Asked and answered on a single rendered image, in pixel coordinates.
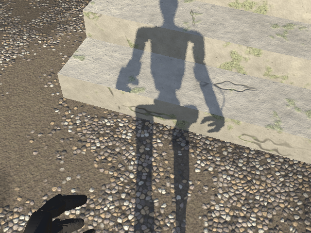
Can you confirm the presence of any left robot hand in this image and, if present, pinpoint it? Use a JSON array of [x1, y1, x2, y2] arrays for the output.
[[23, 194, 95, 233]]

